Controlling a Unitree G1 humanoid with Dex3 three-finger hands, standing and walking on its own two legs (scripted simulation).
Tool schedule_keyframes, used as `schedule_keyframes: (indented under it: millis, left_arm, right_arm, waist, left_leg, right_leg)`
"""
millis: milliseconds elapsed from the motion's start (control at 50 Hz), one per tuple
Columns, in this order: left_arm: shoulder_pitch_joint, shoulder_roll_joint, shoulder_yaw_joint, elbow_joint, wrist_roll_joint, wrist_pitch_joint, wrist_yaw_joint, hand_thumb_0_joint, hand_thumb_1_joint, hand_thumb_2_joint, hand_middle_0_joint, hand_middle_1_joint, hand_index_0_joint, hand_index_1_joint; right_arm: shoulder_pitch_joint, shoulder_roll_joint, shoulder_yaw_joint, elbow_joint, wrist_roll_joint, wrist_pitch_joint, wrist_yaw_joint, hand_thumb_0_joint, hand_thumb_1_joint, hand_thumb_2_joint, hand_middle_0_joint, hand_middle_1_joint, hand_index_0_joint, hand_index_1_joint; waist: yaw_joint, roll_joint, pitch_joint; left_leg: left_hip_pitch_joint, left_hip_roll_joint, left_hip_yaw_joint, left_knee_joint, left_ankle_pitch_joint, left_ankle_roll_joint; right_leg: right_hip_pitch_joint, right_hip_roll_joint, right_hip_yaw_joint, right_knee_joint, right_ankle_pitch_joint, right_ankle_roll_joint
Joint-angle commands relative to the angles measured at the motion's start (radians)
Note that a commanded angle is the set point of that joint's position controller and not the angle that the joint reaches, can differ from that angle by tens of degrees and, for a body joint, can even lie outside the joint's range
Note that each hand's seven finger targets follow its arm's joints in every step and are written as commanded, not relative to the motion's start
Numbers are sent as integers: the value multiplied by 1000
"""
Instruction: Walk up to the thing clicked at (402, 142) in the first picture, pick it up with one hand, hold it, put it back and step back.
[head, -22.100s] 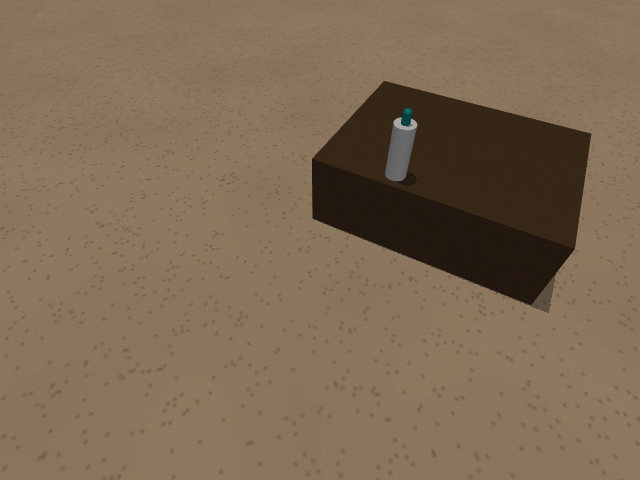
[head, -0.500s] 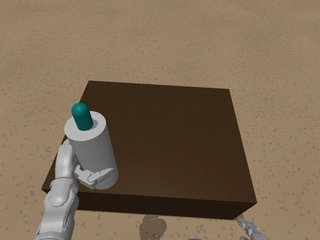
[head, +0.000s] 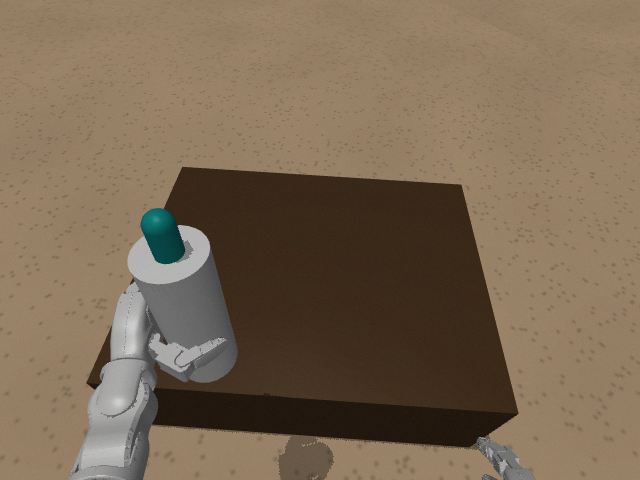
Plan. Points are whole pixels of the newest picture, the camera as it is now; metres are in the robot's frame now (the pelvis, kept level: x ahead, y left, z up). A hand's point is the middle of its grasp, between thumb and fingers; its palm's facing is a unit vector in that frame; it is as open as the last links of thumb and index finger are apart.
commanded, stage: hold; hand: left
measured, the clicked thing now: (187, 299) +0.32 +0.16 +0.08
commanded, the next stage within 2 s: crouch in 1.10 s
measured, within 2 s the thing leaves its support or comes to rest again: neither
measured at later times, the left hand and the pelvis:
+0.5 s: hand (185, 321) +0.31 +0.17 +0.04, palm faces +0.08 -1.00 -0.04, open 11.2 cm; pelvis +0.00 +0.00 +0.00, yaw +0 degrees
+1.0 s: hand (187, 326) +0.31 +0.17 +0.03, palm faces +0.07 -1.00 -0.05, open 11.2 cm; pelvis +0.00 +0.00 +0.00, yaw +0 degrees
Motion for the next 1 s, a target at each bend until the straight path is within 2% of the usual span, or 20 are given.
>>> schedule_keyframes:
  millis: [0,100,200,220,300,360,380,480,540,560,600,640,680,760,800,820,840,880,940,980]
  left_arm:
    - [-381,123,76,-368,-37,-147,3,0,101,1304,-1285,-1489,-1308,-1487]
    - [-343,124,50,-380,-26,-147,-8,0,94,1294,-1300,-1492,-1321,-1491]
    - [-389,123,63,-449,-40,-145,7,0,89,1314,-1296,-1500,-1317,-1501]
    - [-382,148,94,-420,-39,-144,13,0,72,1317,-1301,-1505,-1321,-1508]
    - [-411,144,117,-418,-48,-150,19,0,80,1328,-1284,-1497,-1303,-1500]
    - [-384,111,70,-394,-42,-152,7,0,83,1336,-1292,-1516,-1315,-1516]
    - [-354,123,80,-365,-36,-151,4,0,97,1338,-1293,-1515,-1315,-1516]
    - [-381,110,18,-473,-30,-153,-15,0,97,1305,-1295,-1491,-1314,-1493]
    - [-376,111,38,-405,-43,-134,-10,0,62,1314,-1289,-1498,-1308,-1501]
    - [-447,123,45,-517,-48,-145,-3,0,62,1304,-1276,-1487,-1295,-1490]
    - [-378,134,90,-403,-50,-129,11,0,70,1311,-1273,-1483,-1293,-1486]
    - [-412,130,105,-410,-52,-134,20,0,45,1314,-1269,-1487,-1288,-1492]
    - [-343,131,119,-362,-47,-132,22,0,79,1315,-1259,-1485,-1281,-1486]
    - [-326,138,79,-399,-23,-143,5,0,135,1331,-1271,-1501,-1294,-1500]
    - [-332,160,89,-422,-17,-151,0,0,103,1317,-1278,-1498,-1299,-1498]
    - [-392,149,76,-460,-20,-155,-2,0,99,1310,-1272,-1484,-1291,-1486]
    - [-303,127,76,-366,-26,-142,-4,0,91,1308,-1280,-1487,-1299,-1490]
    - [-376,115,65,-421,-48,-147,-10,0,77,1313,-1275,-1490,-1293,-1494]
    - [-411,147,89,-480,-52,-149,0,0,50,1309,-1269,-1487,-1288,-1491]
    - [-386,115,61,-463,-47,-141,5,0,41,1300,-1265,-1484,-1285,-1487]
  right_arm:
    - [-22,-124,-43,-127,4,-44,-7,0,-912,-904,200,300,200,300]
    - [-26,-132,-51,-128,3,-49,-4,0,-920,-906,199,300,200,300]
    - [-18,-129,-48,-136,9,-52,1,0,-916,-906,199,300,200,300]
    - [-15,-130,-49,-126,6,-48,0,0,-922,-907,199,300,200,300]
    - [-25,-119,-42,-132,7,-47,-5,0,-913,-906,199,300,200,300]
    - [-23,-127,-46,-129,4,-52,-3,0,-912,-905,200,300,200,300]
    - [-15,-135,-54,-123,4,-51,-3,0,-915,-906,199,300,200,300]
    - [-21,-122,-45,-142,4,-54,0,0,-919,-907,199,300,200,300]
    - [-10,-140,-53,-128,8,-58,-1,0,-921,-908,199,300,200,300]
    - [-23,-124,-42,-141,9,-59,1,0,-915,-906,199,300,200,300]
    - [-26,-129,-44,-124,10,-57,-4,0,-909,-905,199,300,200,300]
    - [-29,-120,-39,-128,7,-56,-6,0,-912,-906,199,300,200,300]
    - [-36,-124,-43,-126,7,-56,-6,0,-907,-904,199,300,200,300]
    - [-37,-130,-50,-141,6,-50,-2,0,-908,-904,200,300,200,300]
    - [-41,-127,-52,-148,5,-46,-1,0,-913,-905,200,300,200,300]
    - [-38,-118,-45,-150,4,-47,1,0,-915,-906,199,300,200,300]
    - [-21,-128,-52,-135,4,-48,-1,0,-919,-907,199,300,200,300]
    - [-27,-128,-49,-141,7,-52,-2,0,-922,-908,199,300,200,300]
    - [-22,-121,-41,-135,9,-58,-8,0,-920,-908,199,300,200,300]
    - [-22,-117,-38,-135,8,-62,-11,0,-919,-907,199,300,200,300]
  waist:
    - [4,41,-299]
    - [-3,68,-314]
    - [-1,79,-351]
    - [2,85,-340]
    - [2,40,-321]
    - [-7,47,-298]
    - [-5,50,-314]
    - [-9,92,-369]
    - [-20,70,-333]
    - [-8,85,-358]
    - [-2,41,-286]
    - [-5,14,-305]
    - [7,5,-264]
    - [10,67,-302]
    - [16,104,-334]
    - [1,88,-350]
    - [-1,69,-331]
    - [-18,62,-335]
    - [-12,57,-381]
    - [-15,35,-343]
  left_leg:
    - [68,-26,18,-138,273,8]
    - [79,-30,24,-136,263,8]
    - [103,-17,5,-139,332,-7]
    - [82,-22,10,-131,325,-3]
    - [63,-22,9,-140,268,6]
    - [62,-25,14,-134,266,7]
    - [72,-24,13,-133,284,3]
    - [107,-27,13,-121,313,1]
    - [92,-21,8,-128,315,-2]
    - [100,-21,6,-132,299,0]
    - [62,-22,5,-142,261,5]
    - [53,-26,13,-135,225,15]
    - [33,-29,18,-142,208,16]
    - [61,-32,25,-138,258,7]
    - [74,-32,25,-129,293,3]
    - [78,-31,21,-125,288,6]
    - [75,-28,20,-123,300,5]
    - [74,-31,22,-121,270,12]
    - [94,-31,19,-120,283,14]
    - [82,-30,19,-122,273,16]
  right_leg:
    - [177,24,-19,-93,247,-28]
    - [179,21,-13,-97,247,-27]
    - [189,30,-27,-76,277,-36]
    - [187,26,-23,-80,274,-35]
    - [180,26,-23,-88,237,-29]
    - [159,24,-20,-83,242,-28]
    - [159,23,-20,-78,253,-30]
    - [187,24,-19,-79,277,-32]
    - [166,26,-22,-81,273,-33]
    - [177,27,-24,-82,263,-34]
    - [161,26,-26,-93,231,-29]
    - [174,22,-22,-103,216,-23]
    - [163,20,-20,-104,203,-22]
    - [183,20,-16,-91,241,-28]
    - [192,20,-13,-84,265,-31]
    - [198,20,-13,-84,266,-29]
    - [186,23,-15,-80,272,-30]
    - [181,22,-11,-92,263,-25]
    - [202,19,-12,-91,276,-24]
    - [187,21,-15,-96,270,-23]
